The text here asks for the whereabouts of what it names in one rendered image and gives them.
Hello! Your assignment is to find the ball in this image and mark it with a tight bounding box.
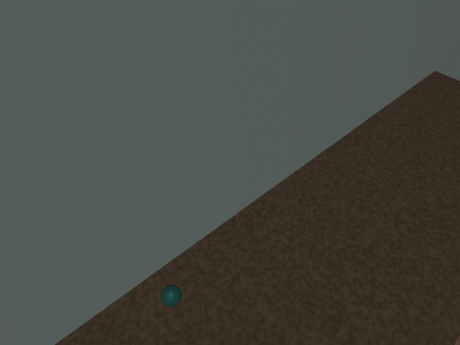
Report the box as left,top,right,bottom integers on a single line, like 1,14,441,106
161,285,181,307

